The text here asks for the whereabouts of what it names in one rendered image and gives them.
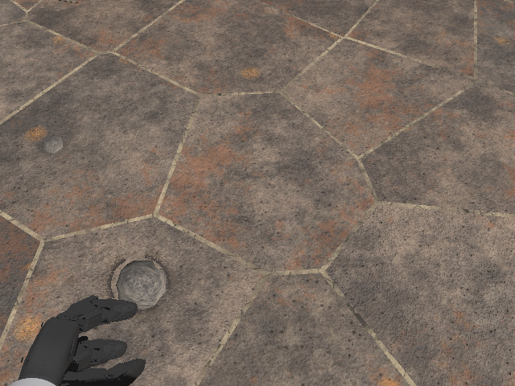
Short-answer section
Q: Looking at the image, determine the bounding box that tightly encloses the robot left hand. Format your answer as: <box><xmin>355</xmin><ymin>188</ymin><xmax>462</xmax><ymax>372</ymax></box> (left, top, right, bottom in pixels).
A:
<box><xmin>18</xmin><ymin>295</ymin><xmax>146</xmax><ymax>386</ymax></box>

